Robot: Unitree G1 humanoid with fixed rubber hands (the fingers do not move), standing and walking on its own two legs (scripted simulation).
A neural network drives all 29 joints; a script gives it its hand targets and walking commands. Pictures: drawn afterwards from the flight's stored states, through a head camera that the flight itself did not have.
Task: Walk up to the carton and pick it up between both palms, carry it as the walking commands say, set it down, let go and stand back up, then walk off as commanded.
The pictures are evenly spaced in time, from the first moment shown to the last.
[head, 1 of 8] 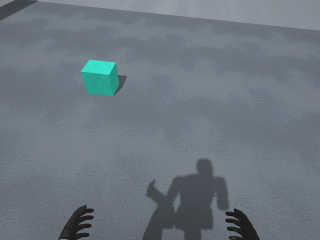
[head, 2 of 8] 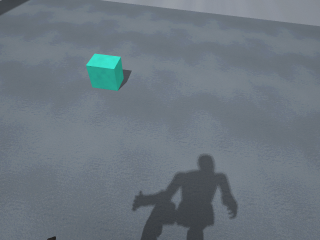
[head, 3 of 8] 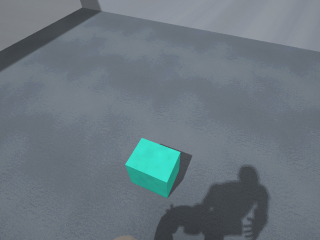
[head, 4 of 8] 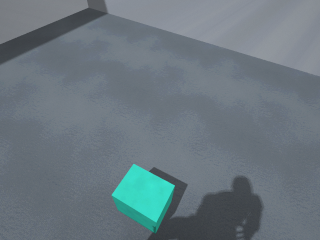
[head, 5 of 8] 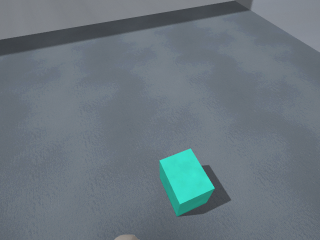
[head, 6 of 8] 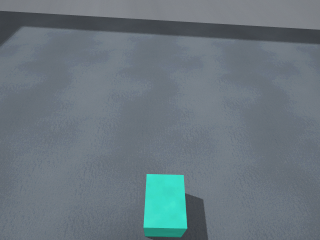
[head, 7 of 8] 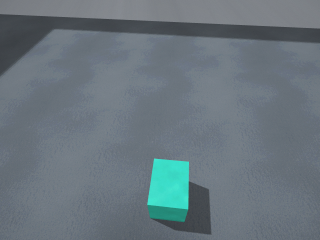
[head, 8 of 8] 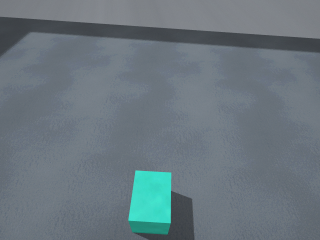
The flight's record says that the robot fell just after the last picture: no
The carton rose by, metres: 0.00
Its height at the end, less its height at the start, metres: +0.00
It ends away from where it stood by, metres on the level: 0.00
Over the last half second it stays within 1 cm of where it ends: yes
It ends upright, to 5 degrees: yes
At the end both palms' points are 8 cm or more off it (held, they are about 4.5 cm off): yes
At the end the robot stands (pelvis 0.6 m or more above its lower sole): yes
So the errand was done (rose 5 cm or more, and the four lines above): no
